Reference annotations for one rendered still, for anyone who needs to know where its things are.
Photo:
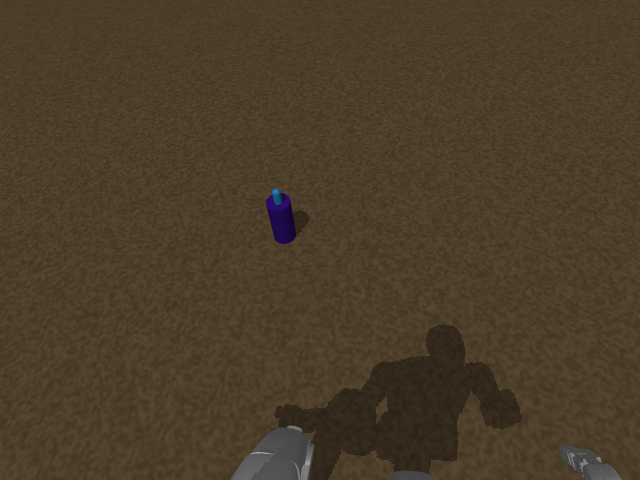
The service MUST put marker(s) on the bottle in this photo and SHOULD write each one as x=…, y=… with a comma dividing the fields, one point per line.
x=281, y=217

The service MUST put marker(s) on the right robot hand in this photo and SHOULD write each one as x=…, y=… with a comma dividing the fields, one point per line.
x=587, y=464

